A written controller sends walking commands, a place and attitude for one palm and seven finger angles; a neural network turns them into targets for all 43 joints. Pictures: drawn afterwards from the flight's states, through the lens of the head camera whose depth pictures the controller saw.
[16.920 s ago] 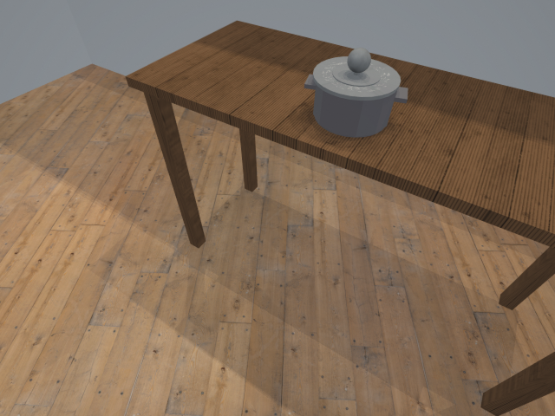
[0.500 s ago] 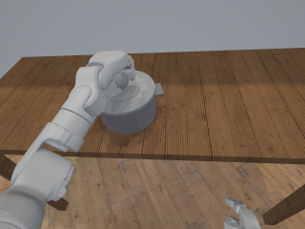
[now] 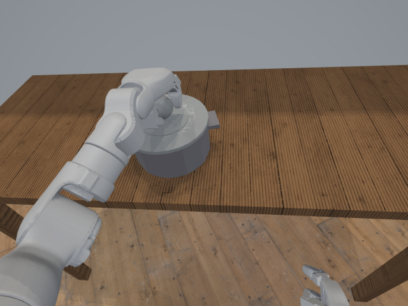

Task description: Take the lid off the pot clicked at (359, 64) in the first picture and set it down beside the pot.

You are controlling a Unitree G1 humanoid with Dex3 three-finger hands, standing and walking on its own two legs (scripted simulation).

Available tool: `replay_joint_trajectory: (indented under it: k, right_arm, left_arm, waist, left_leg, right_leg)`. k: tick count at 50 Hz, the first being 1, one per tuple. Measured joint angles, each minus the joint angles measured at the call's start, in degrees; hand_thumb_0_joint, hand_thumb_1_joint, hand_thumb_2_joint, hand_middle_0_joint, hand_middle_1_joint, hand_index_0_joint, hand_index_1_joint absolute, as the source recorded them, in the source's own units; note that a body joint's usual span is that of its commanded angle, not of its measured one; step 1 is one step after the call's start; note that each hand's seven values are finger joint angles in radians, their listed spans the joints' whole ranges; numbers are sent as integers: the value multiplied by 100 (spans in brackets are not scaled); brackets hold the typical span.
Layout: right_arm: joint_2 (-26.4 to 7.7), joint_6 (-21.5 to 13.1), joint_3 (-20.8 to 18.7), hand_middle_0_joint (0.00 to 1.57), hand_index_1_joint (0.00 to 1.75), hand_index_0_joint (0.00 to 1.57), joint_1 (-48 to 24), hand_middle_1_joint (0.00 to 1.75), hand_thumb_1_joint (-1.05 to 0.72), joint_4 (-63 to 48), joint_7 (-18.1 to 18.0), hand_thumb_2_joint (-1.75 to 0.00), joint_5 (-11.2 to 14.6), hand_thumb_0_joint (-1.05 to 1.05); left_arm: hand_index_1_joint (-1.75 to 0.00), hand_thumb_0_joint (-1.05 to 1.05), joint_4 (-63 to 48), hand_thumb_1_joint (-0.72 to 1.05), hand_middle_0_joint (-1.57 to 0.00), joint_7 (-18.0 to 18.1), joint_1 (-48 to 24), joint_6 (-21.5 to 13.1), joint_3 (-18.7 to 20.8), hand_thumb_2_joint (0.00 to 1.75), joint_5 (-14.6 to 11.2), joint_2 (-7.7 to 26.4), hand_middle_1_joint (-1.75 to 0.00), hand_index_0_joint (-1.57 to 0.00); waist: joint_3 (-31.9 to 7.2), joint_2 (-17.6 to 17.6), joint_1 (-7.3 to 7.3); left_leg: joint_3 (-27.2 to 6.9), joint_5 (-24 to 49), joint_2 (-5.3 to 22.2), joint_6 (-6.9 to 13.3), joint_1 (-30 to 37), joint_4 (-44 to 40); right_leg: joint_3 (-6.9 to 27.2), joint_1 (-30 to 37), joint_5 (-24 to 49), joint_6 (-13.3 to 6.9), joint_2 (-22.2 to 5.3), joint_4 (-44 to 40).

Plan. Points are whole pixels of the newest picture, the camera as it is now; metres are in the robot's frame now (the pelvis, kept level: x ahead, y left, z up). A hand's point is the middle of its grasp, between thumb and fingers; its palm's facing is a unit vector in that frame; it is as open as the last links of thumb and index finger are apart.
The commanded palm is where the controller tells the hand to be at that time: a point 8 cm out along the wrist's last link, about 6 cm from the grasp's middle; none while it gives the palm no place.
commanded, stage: close the fingers and squeeze the knob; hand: left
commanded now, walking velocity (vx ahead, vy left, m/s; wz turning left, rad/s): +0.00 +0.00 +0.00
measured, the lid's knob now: (161, 107) +0.47 +0.10 +0.17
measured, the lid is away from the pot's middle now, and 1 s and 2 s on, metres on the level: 0.01 0.01 0.01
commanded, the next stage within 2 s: lift the lid straight up in 0.20 s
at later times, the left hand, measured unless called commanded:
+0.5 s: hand (159, 109) +0.43 +0.09 +0.19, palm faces -0.22 +0.01 -0.98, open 7.7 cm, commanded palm +0.41 +0.10 +0.27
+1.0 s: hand (158, 87) +0.45 +0.09 +0.23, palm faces -0.18 -0.01 -0.98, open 7.7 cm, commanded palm +0.42 +0.10 +0.31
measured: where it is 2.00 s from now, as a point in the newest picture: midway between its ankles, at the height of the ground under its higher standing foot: outside the picture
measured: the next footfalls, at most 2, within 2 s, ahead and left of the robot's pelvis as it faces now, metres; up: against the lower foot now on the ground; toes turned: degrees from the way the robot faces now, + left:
none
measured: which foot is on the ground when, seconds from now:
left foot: down 0.00-1.00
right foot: down 0.00-1.00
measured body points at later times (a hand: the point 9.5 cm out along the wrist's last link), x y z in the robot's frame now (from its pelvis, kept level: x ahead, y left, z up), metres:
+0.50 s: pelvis +0.00 +0.00 +0.00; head +0.01 -0.05 +0.45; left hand +0.44 +0.09 +0.24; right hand +0.17 -0.23 -0.12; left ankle +0.04 +0.11 -0.74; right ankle -0.03 -0.12 -0.74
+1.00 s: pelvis +0.00 +0.00 +0.00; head +0.01 -0.05 +0.45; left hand +0.45 +0.09 +0.28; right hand +0.16 -0.24 -0.12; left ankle +0.04 +0.11 -0.74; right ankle -0.03 -0.12 -0.74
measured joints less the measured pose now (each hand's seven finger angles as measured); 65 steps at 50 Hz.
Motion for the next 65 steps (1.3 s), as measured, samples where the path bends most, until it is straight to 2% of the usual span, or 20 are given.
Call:
replay_joint_trajectory:
  k: [11, 25, 32, 50, 58, 65]
  right_arm:
    - [7, 19, 3, 20, 29, 20, -20, 29, -91, 15, 42, -90, -6, 2]
    - [5, -84, -9, 20, 29, 20, -67, 29, -91, 25, 26, -90, -7, 2]
    - [-1, -130, 4, 20, 29, 20, -75, 29, -91, 77, 52, -90, -24, 2]
    - [-42, -238, 51, 20, 29, 20, 5, 29, -91, 109, -85, -90, -22, 2]
    - [-80, -302, 25, 20, 29, 20, 88, 29, -91, 110, -75, -90, -24, 2]
    - [-74, -329, 16, 20, 29, 20, 46, 29, -91, 58, -56, -90, -6, 2]
  left_arm:
    - [-82, 3, -99, 16, -68, 24, 92, -22, 4, 97, -27, -6, -78, -71]
    - [-82, 4, -162, 16, -68, -52, -51, -24, -217, 96, -51, 35, -78, -72]
    - [-81, 4, -205, 15, -69, -113, -158, -86, -101, 95, -147, 18, -78, -73]
    - [-82, 3, 346, 14, -70, -220, -750, -116, 91, 96, -44, 124, -78, -73]
    - [-82, 3, 232, 14, -70, -346, -833, -113, 231, 96, -16, 234, -78, -73]
    - [-82, 3, 81, 14, -70, -434, -955, -49, 136, 96, -21, 291, -78, -73]
  waist:
    - [12, 36, 1]
    - [56, 34, 24]
    - [47, 69, 52]
    - [51, 35, -31]
    - [25, 25, -36]
    - [50, 16, -3]
  left_leg:
    - [7, -1, 0, -2, 46, -17]
    - [-20, 8, -8, -8, 67, -39]
    - [-21, 28, -16, -8, 107, -86]
    - [12, 84, 6, -13, 94, -164]
    - [40, 80, 2, 2, 131, -193]
    - [30, 86, -21, 22, 117, -178]
  right_leg:
    - [9, 37, -3, 0, 0, -6]
    - [-18, 66, -7, -9, -6, -22]
    - [-18, 94, 1, -5, -14, -46]
    - [20, 43, 45, -13, 6, -74]
    - [49, 76, 60, 3, 1, -119]
    - [36, 79, 65, 21, -21, -120]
